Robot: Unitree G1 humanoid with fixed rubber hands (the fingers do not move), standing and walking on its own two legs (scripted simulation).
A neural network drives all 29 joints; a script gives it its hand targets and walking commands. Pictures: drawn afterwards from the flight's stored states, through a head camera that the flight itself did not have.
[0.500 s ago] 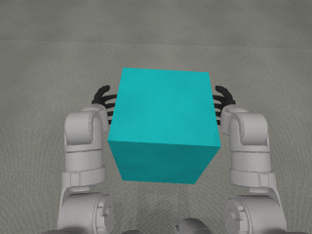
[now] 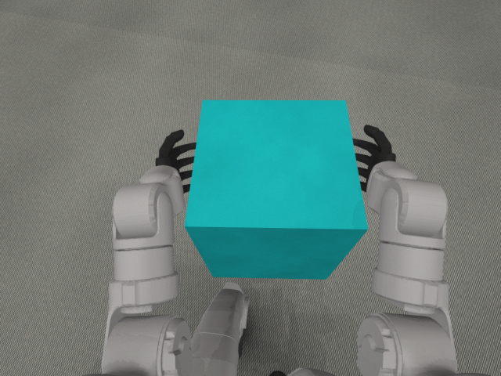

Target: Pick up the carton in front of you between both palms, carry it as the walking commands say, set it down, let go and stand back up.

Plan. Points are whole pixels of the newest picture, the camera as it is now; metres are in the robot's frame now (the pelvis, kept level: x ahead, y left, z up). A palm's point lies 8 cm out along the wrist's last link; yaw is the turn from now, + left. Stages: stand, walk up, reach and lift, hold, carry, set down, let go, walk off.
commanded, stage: carry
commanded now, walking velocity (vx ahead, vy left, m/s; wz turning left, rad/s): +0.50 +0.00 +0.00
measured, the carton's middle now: (271, 199) +0.36 +0.05 -0.02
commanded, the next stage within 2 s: none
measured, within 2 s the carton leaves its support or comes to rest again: neither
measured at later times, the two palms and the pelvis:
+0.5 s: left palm (245, 16) +0.64 +0.12 +0.11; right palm (431, 26) +0.63 -0.18 +0.11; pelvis +0.36 -0.02 +0.01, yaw -2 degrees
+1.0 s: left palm out of the picture +0.92 +0.15 +0.09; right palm out of the picture +0.92 -0.15 +0.10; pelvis +0.65 +0.00 +0.00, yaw -2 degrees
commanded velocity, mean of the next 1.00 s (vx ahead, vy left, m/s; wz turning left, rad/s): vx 0.50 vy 0.00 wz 0.00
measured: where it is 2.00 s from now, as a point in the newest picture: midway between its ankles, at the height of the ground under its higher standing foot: (293, 154)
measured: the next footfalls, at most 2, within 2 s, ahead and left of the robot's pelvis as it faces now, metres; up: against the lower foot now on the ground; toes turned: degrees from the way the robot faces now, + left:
left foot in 0.08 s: +0.25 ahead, +0.09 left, +0.00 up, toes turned +3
right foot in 0.50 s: +0.50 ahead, -0.12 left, +0.00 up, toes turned -12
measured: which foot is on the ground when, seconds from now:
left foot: up 0.00-0.06, down 0.08-0.50, up 0.52-0.92, down 0.94-1.00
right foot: down 0.00-0.08, up 0.10-0.48, down 0.50-0.98, up 1.00-1.00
